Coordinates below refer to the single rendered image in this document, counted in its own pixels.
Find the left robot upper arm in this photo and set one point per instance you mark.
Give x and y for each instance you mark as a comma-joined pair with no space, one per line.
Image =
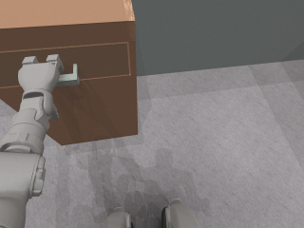
22,177

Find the left robot hand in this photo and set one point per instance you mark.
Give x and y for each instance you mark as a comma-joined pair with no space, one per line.
35,75

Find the handle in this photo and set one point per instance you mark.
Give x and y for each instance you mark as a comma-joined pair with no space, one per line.
69,79

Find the drawer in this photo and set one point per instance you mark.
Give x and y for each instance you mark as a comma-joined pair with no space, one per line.
93,61

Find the cabinet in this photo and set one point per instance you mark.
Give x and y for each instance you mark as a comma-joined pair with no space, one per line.
96,109

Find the robot right thigh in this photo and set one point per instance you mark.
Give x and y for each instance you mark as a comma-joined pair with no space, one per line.
178,215

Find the left robot forearm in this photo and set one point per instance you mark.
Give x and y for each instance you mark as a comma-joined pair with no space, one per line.
29,126

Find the robot thigh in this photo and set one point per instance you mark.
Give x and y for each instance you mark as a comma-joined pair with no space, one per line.
178,215
118,219

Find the robot left thigh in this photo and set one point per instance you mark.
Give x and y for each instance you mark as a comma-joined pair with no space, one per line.
118,219

